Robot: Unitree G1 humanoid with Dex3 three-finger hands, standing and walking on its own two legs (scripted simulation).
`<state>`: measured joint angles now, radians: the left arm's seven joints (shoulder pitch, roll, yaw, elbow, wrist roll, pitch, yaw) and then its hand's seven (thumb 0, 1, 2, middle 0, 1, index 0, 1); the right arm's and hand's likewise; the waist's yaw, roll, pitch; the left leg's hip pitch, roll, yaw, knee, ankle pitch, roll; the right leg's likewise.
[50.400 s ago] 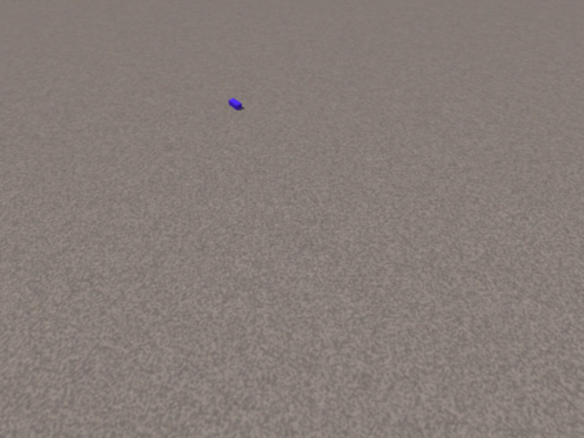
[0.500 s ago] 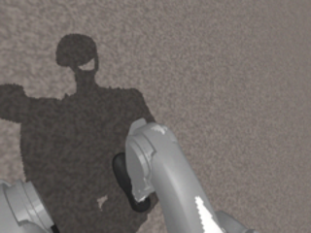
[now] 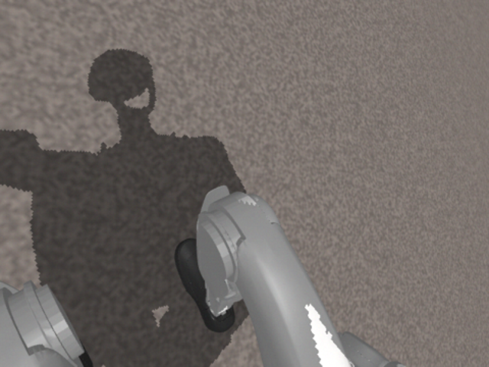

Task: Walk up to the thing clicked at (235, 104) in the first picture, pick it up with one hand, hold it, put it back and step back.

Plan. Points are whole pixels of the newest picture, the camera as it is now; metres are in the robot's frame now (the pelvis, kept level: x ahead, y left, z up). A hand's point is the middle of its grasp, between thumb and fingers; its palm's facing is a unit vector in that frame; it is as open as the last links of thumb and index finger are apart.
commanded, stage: withdraw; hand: left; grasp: from above
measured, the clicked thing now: out of the picture +0.47 +0.33 -0.30
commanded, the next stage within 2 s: home in 0.78 s
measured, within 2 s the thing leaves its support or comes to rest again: neither
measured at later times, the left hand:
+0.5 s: hand out of the picture +0.46 +0.34 -0.10, palm faces -0.39 -0.10 -0.92, open 13.3 cm
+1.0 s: hand out of the picture +0.46 +0.33 -0.16, palm faces -0.41 -0.11 -0.90, open 12.7 cm
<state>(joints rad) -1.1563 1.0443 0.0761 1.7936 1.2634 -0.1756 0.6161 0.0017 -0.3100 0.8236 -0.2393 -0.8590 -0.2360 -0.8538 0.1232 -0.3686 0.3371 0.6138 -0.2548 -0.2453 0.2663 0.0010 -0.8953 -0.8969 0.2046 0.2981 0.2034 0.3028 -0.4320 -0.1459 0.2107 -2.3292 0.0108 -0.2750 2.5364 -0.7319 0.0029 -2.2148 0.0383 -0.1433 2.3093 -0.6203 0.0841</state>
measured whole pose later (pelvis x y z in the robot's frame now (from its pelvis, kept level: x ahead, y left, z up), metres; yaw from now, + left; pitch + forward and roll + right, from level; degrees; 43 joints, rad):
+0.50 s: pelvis +0.00 -0.01 +0.03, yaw +6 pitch +34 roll -10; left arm -1.00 0.74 -0.01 1.31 1.15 -0.05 0.26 0.00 -0.37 0.90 -0.22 -0.86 -0.20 -0.87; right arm 0.16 -0.31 0.10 0.67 -0.12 -0.05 0.24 0.00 -0.91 -0.90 0.20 0.30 0.20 0.30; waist -0.25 0.03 -0.07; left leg -2.29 0.00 -0.16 2.39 -0.70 0.00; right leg -2.22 0.00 -0.06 2.25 -0.64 0.05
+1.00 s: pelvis +0.00 -0.01 +0.01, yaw +6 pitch +33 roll -10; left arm -1.11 0.83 0.06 1.54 1.29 -0.19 0.39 0.00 -0.25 0.87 -0.25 -0.78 -0.24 -0.78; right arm 0.22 -0.31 0.16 0.67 -0.16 -0.04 0.10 0.00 -0.89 -0.89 0.20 0.30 0.20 0.30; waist -0.33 -0.02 0.01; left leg -2.36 -0.01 -0.16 2.44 -0.66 -0.01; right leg -2.29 0.00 -0.05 2.31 -0.60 0.05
